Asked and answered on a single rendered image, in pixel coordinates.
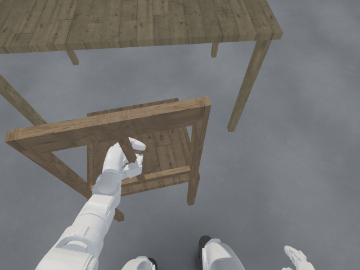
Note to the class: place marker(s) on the chair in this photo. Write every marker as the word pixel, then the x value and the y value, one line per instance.
pixel 170 158

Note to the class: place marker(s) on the left robot forearm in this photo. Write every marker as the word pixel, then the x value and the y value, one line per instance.
pixel 92 223

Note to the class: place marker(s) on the table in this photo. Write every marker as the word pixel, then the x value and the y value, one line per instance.
pixel 68 25

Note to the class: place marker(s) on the left robot thigh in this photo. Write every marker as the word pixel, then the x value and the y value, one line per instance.
pixel 139 264

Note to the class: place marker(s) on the right robot foot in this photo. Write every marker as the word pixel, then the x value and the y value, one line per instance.
pixel 202 242

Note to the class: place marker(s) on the robot left upper arm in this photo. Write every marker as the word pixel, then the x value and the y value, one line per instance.
pixel 65 259

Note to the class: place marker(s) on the robot right hand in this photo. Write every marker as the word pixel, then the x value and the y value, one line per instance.
pixel 298 259

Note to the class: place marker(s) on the robot left hand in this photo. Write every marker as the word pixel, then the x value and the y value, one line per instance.
pixel 115 160

